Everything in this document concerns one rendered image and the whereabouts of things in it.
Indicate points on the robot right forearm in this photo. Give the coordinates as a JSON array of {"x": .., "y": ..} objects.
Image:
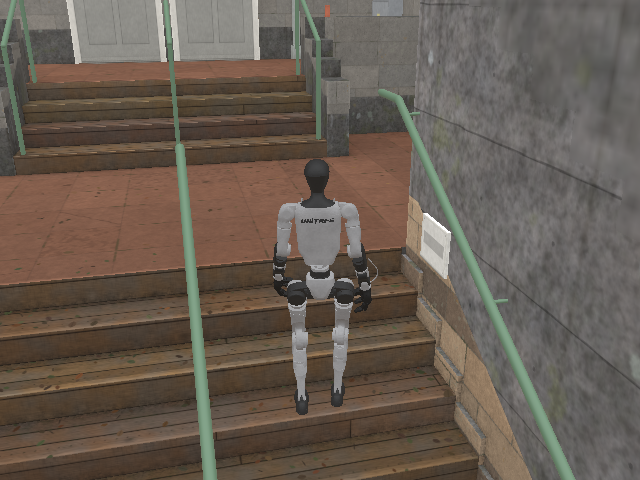
[{"x": 361, "y": 270}]

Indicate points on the robot left hand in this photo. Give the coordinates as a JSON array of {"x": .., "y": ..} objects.
[{"x": 279, "y": 284}]

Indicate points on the right robot shin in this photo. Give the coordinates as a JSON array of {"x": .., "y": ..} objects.
[{"x": 339, "y": 361}]

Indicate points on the robot left forearm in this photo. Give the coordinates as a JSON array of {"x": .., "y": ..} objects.
[{"x": 279, "y": 265}]

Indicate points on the robot left upper arm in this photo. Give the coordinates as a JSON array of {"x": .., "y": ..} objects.
[{"x": 286, "y": 214}]

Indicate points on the robot right hand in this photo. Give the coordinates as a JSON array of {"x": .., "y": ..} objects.
[{"x": 365, "y": 298}]

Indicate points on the robot right upper arm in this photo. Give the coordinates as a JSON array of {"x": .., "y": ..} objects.
[{"x": 350, "y": 212}]

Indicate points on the humanoid robot torso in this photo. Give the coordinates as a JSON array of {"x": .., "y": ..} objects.
[{"x": 318, "y": 236}]

